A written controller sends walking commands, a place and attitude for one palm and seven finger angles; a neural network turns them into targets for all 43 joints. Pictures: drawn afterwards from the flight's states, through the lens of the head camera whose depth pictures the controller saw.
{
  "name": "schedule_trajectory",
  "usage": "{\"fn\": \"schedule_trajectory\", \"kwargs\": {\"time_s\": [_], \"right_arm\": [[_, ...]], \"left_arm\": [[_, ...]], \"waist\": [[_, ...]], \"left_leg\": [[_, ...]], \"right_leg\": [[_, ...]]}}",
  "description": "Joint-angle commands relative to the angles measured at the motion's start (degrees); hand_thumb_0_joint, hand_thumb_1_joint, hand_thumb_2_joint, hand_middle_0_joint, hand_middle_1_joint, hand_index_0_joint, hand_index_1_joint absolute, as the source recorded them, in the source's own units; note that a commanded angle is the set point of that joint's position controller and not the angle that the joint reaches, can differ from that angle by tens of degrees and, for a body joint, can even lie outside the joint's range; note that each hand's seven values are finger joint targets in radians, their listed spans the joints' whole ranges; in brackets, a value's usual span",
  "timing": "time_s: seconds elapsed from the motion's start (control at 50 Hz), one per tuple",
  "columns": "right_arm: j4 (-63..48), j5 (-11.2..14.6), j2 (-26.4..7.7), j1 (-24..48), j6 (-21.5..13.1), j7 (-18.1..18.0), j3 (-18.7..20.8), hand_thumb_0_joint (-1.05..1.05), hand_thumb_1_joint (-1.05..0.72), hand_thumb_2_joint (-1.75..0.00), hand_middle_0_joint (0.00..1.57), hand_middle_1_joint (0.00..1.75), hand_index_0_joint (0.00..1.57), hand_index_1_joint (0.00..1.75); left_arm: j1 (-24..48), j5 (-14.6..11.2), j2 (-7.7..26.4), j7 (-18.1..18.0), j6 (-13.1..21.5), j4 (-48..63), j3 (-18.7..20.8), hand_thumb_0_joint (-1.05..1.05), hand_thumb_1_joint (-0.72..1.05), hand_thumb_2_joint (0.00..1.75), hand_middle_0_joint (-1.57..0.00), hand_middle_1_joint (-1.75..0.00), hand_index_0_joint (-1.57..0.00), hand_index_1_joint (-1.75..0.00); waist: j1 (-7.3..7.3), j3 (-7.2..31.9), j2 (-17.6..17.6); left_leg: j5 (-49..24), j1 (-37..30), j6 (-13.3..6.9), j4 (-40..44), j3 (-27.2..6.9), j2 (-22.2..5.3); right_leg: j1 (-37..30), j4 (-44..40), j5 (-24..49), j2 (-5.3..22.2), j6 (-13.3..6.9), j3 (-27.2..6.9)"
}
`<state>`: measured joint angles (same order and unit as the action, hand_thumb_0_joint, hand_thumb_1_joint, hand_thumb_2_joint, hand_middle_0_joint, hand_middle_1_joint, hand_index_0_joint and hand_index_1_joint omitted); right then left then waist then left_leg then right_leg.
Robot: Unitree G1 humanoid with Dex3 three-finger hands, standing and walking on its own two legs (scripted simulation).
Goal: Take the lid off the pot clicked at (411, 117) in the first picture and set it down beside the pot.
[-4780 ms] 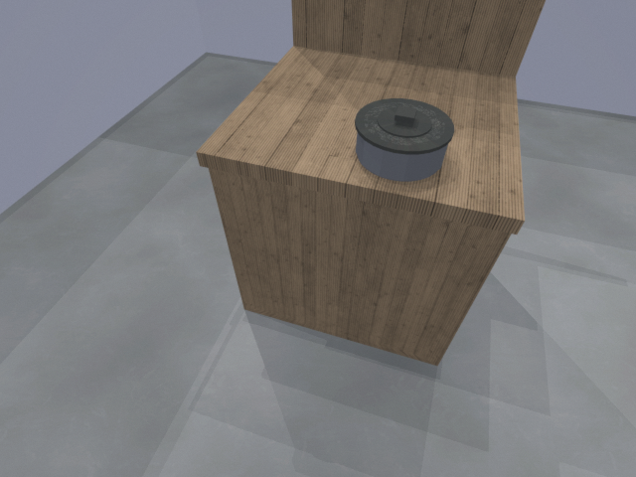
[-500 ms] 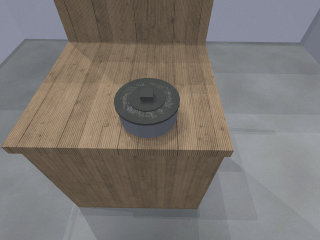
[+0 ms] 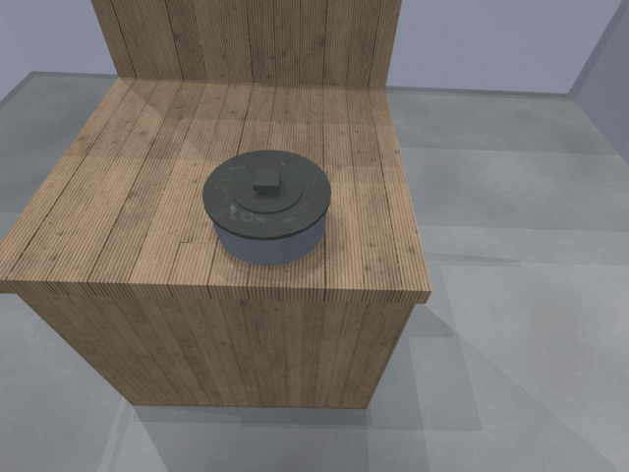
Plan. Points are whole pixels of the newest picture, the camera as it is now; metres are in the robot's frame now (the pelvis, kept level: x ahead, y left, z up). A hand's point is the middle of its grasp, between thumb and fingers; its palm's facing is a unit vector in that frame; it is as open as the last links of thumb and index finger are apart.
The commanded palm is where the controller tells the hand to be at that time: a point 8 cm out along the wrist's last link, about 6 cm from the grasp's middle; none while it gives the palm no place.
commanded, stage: look again from close up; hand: left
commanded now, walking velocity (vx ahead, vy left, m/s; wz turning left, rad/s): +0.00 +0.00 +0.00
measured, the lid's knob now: (267, 180) +0.53 +0.12 +0.06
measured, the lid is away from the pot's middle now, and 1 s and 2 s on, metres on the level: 0.00 0.00 0.00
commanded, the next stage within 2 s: lift the closed hand beside the body in 0.28 s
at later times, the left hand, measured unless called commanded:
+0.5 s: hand out of the picture +0.11 +0.19 -0.10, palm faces +0.17 -0.95 -0.27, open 7.1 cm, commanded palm +0.09 +0.23 -0.05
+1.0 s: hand out of the picture +0.11 +0.21 -0.02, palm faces +0.27 -0.91 -0.31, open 3.1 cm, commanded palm +0.07 +0.26 +0.02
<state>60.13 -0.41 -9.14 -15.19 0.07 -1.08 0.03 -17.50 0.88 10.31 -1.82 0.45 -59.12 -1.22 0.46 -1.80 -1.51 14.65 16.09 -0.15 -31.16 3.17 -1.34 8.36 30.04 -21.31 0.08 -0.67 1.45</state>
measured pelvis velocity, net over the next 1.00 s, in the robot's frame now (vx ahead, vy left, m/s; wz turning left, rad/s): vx -0.01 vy -0.01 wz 0.04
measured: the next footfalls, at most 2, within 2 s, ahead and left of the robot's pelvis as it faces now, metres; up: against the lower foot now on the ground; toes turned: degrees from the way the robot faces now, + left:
none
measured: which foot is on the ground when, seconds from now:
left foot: down 0.00-1.00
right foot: down 0.00-1.00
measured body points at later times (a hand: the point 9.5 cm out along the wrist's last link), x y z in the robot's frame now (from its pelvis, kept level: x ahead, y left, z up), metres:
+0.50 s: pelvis +0.01 +0.00 +0.00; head +0.02 +0.00 +0.45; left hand +0.10 +0.24 -0.08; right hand +0.09 -0.23 -0.13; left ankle +0.02 +0.12 -0.73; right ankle -0.06 -0.11 -0.73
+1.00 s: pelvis -0.01 -0.01 +0.01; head -0.01 -0.02 +0.46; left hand +0.10 +0.26 +0.01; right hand +0.21 -0.22 -0.06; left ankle +0.02 +0.12 -0.73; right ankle -0.06 -0.11 -0.73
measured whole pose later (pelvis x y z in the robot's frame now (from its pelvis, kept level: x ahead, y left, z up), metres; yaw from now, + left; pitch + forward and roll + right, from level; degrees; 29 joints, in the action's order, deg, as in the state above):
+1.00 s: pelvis -0.01 -0.01 +0.01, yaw +2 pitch -2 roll +0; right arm 32.4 0.3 -11.9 -10.3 -5.8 -4.9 -1.0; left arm -34.3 -1.7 13.1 -4.2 0.5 0.7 4.8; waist 3.6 -0.7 1.4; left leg 11.7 13.2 0.5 -26.9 0.9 -1.3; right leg 4.4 25.0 -18.8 -0.4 -1.3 3.8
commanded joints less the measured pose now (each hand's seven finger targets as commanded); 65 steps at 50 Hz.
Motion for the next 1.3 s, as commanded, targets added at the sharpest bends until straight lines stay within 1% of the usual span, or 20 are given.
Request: {"fn": "schedule_trajectory", "kwargs": {"time_s": [0.0, 0.34, 0.36, 0.38, 0.4, 0.42, 0.44, 0.46, 0.5, 0.52, 0.56, 0.6, 0.64, 0.68, 0.7, 0.76, 0.8, 0.9, 1.0, 1.28], "right_arm": [[-2.5, 0.2, -5.5, -0.5, -1.6, -0.2, 1.3, 0.0, -0.9, -0.9, 0.2, 0.3, 0.2, 0.3], [-1.0, 0.3, -5.7, 0.7, -1.5, -0.5, 1.4, 0.0, -0.9, -0.9, 0.2, 0.3, 0.2, 0.3], [-4.3, 0.2, -7.6, 5.1, -1.7, -0.3, 1.4, 0.0, -0.9, -0.9, 0.2, 0.3, 0.2, 0.3], [-21.0, 4.0, -12.4, 3.0, -11.3, -0.3, 1.2, 0.0, -0.9, -0.9, 0.2, 0.3, 0.2, 0.3], [-18.6, 4.4, -8.9, 6.2, -15.2, -2.4, 0.5, 0.0, -0.9, -0.9, 0.2, 0.3, 0.2, 0.3], [-17.6, 3.9, -10.8, 5.8, -16.4, -3.5, 0.8, 0.0, -0.9, -0.9, 0.2, 0.3, 0.2, 0.3], [-16.6, 4.7, -8.0, 6.6, -16.2, -3.2, 0.7, 0.0, -0.9, -0.9, 0.2, 0.3, 0.2, 0.3], [-17.4, 3.4, -9.0, 7.2, -16.1, -2.5, 0.9, 0.0, -0.9, -0.9, 0.2, 0.3, 0.2, 0.3], [-20.8, 2.5, -10.1, 8.6, -14.2, -0.9, 3.4, 0.0, -0.9, -0.9, 0.2, 0.3, 0.2, 0.3], [-22.6, 2.1, -9.8, 8.7, -12.2, -0.2, 4.1, 0.0, -0.9, -0.9, 0.2, 0.3, 0.2, 0.3], [-26.2, 2.3, -9.8, 12.5, -9.5, 0.3, 5.0, 0.0, -0.9, -0.9, 0.2, 0.3, 0.2, 0.3], [-30.2, 3.0, -10.1, 13.2, -8.5, 0.1, 4.6, 0.0, -0.9, -0.9, 0.2, 0.3, 0.2, 0.3], [-34.3, 2.2, -9.9, 13.2, -9.2, -1.0, 3.3, 0.0, -0.9, -0.9, 0.2, 0.3, 0.2, 0.3], [-34.7, 1.5, -8.6, 11.5, -9.6, -2.3, 2.3, 0.0, -0.9, -0.9, 0.2, 0.3, 0.2, 0.3], [-34.7, 1.5, -8.6, 10.6, -9.5, -2.8, 2.0, 0.0, -0.9, -0.9, 0.2, 0.3, 0.2, 0.3], [-35.3, 1.3, -8.5, 9.4, -9.1, -3.6, 1.5, 0.0, -0.9, -0.9, 0.2, 0.3, 0.2, 0.3], [-36.1, 1.3, -9.0, 8.9, -8.9, -3.6, 1.8, 0.0, -0.9, -0.9, 0.2, 0.3, 0.2, 0.3], [-36.1, 0.8, -9.2, 10.1, -9.0, -4.1, 1.7, 0.0, -0.9, -0.9, 0.2, 0.3, 0.2, 0.3], [-35.5, 0.9, -8.7, 11.3, -8.6, -4.1, 1.7, 0.0, -0.9, -0.9, 0.2, 0.3, 0.2, 0.3], [-34.8, 0.8, -8.4, 11.7, -9.8, -3.8, 2.3, 0.0, -0.9, -0.9, 0.2, 0.3, 0.2, 0.3]], "left_arm": [[-3.9, -0.2, 6.8, -0.7, 0.9, 1.5, 1.5, 0.0, 0.9, 0.9, -0.2, -0.3, -0.2, -0.3], [-4.2, -0.1, 6.0, -0.7, 1.0, 0.4, 1.4, 0.0, 0.9, 0.9, -0.2, -0.3, -0.2, -0.3], [-7.8, 0.8, 5.5, -2.7, 2.1, -1.4, 1.8, 0.0, 0.9, 0.9, -0.2, -0.3, -0.2, -0.3], [29.7, -7.2, 13.1, -3.0, 10.6, 71.3, 0.7, 0.0, 0.9, 0.9, -0.24, -0.35, -0.24, -0.35], [18.5, -5.1, 18.1, -7.4, 7.7, 68.1, 5.6, 0.0, 0.9, 0.9, -0.29, -0.4, -0.29, -0.4], [7.9, -3.4, 11.3, -7.7, 4.2, 62.6, 2.0, 0.0, 0.9, 0.9, -0.33, -0.44, -0.33, -0.44], [-7.5, -3.9, 1.1, -8.0, -1.2, 52.4, -0.9, 0.0, 0.9, 0.9, -0.38, -0.49, -0.38, -0.49], [-10.0, -3.0, 2.0, -8.1, -2.5, 50.0, 1.4, 0.0, 0.9, 0.9, -0.42, -0.54, -0.42, -0.54], [-23.0, -0.2, -4.0, -6.0, -4.5, 34.3, -1.2, 0.0, 0.9, 0.9, -0.51, -0.64, -0.51, -0.64], [-25.7, 0.1, -4.1, -4.6, -4.3, 34.3, -0.9, 0.0, 0.9, 0.9, -0.55, -0.68, -0.55, -0.68], [-30.9, 0.5, -1.8, -2.1, -3.2, 36.8, 1.8, 0.0, 0.9, 0.9, -0.64, -0.78, -0.64, -0.78], [-27.6, -0.9, 5.7, -1.5, -0.6, 46.4, 8.0, 0.0, 0.9, 0.9, -0.73, -0.88, -0.73, -0.88], [-13.3, -1.8, 12.8, -2.0, 3.3, 64.0, 11.7, 0.0, 0.9, 0.9, -0.82, -0.97, -0.82, -0.97], [-6.7, -2.3, 12.4, -3.2, 4.5, 70.3, 11.2, 0.0, 0.9, 0.9, -0.9, -1.07, -0.9, -1.07], [-4.8, -2.3, 12.3, -3.6, 4.3, 70.6, 10.8, 0.0, 0.9, 0.9, -0.95, -1.12, -0.95, -1.12], [-9.2, -2.7, 6.0, -3.3, 3.3, 65.0, 6.0, 0.0, 0.9, 0.9, -1.08, -1.26, -1.08, -1.26], [-12.8, -2.6, 5.2, -2.8, 3.3, 65.1, 5.5, 0.0, 0.9, 0.9, -1.17, -1.36, -1.17, -1.36], [-14.1, -2.7, 12.1, -3.5, 3.8, 71.7, 12.2, 0.0, 0.9, 0.9, -1.3, -1.5, -1.3, -1.5], [-18.5, -2.5, 10.9, -3.4, 3.2, 70.5, 12.7, 0.0, 0.9, 0.9, -1.3, -1.5, -1.3, -1.5], [-23.9, -1.9, 11.9, -3.4, 5.0, 79.8, 14.1, 0.0, 0.9, 0.9, -1.3, -1.5, -1.3, -1.5]], "waist": [[0.23, -0.2, 0.2], [0.25, 0.2, 0.4], [1.06, -2.5, 4.5], [0.06, 22.2, 14.8], [-0.2, 20.1, 16.4], [0.39, 20.3, 17.3], [0.41, 15.3, 13.4], [1.33, 12.0, 9.9], [1.32, 4.1, -3.5], [1.55, 1.1, -10.7], [2.66, -3.9, -15.8], [3.22, -2.7, -11.8], [2.31, 1.9, -2.6], [1.34, 5.5, 6.0], [0.33, 4.1, 7.9], [-0.36, 2.1, 5.2], [-0.04, 3.8, 2.8], [1.59, 5.5, 2.7], [2.08, 1.7, 2.8], [2.99, 5.2, 2.8]], "left_leg": [[-10.4, -4.5, -1.6, 4.0, -4.6, -3.8], [-14.0, -7.3, -1.4, 5.1, -4.3, -4.5], [-15.4, -4.3, -0.1, -6.4, -2.3, -4.3], [-20.6, -17.0, -0.1, 5.7, -4.4, 0.7], [-20.3, -20.8, -0.3, 3.8, -2.6, -0.2], [-21.6, -19.8, 0.5, 6.0, -4.0, -1.3], [-24.6, -18.2, -0.3, 7.0, -4.0, -1.1], [-27.4, -17.4, -0.5, 7.0, -4.3, -0.1], [-24.6, -8.9, -1.1, 6.2, -3.9, -0.5], [-22.1, -6.4, -1.2, 5.8, -3.7, -0.6], [-15.5, -2.1, -0.8, 6.2, -2.1, -0.2], [-10.7, -2.7, -0.7, 6.1, -1.1, 0.4], [-8.5, -6.5, -1.0, 6.4, -0.5, 1.2], [-9.0, -10.9, -1.3, 6.4, -0.2, 1.2], [-7.6, -11.2, -1.1, 5.8, -0.1, 1.0], [-5.5, -11.6, -1.4, 5.8, -0.4, 1.3], [-6.6, -12.4, -1.5, 5.5, -0.6, 1.1], [-10.0, -12.7, -1.7, 5.8, -0.7, 1.2], [-11.5, -12.1, -1.7, 6.4, -0.8, 0.9], [-16.4, -15.1, -2.2, 6.8, -0.6, 0.5]], "right_leg": [[4.6, -7.2, 14.9, 5.6, -1.5, -5.4], [3.0, -8.3, 19.6, 5.9, -1.0, -5.1], [6.0, -10.1, 40.1, 9.2, 0.8, -10.9], [-3.1, -4.2, 35.3, 4.8, -1.3, -3.2], [0.6, -3.1, 27.5, 2.6, -1.7, -1.9], [1.8, -3.0, 22.8, 2.0, -1.9, -0.3], [1.1, -3.6, 23.4, 1.9, -1.4, 2.0], [0.7, -5.2, 24.4, 1.2, -0.7, 3.2], [5.2, -6.3, 23.3, 0.9, 0.3, 4.7], [6.9, -6.2, 23.5, 0.6, 0.5, 4.8], [8.5, -7.7, 19.3, 0.7, 0.8, 4.1], [7.5, -9.5, 14.5, 1.6, 0.5, 2.8], [7.3, -10.0, 12.0, 1.8, 0.7, 1.3], [6.6, -10.1, 12.5, 1.6, 0.6, 0.5], [8.1, -11.1, 11.4, 1.5, 0.6, 0.6], [9.1, -12.0, 10.2, 0.9, 0.6, 0.9], [8.5, -11.7, 11.6, 0.6, 0.5, 1.4], [5.0, -11.5, 15.8, 0.9, 0.5, 1.2], [5.4, -11.8, 17.2, 0.9, 0.5, 1.6], [3.1, -11.0, 21.0, 1.0, 0.8, 1.8]]}}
